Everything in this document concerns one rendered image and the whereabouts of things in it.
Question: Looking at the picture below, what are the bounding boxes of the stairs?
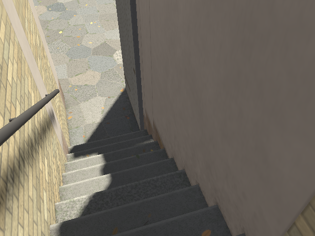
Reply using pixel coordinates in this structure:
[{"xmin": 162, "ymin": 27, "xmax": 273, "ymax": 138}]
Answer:
[{"xmin": 49, "ymin": 129, "xmax": 246, "ymax": 236}]

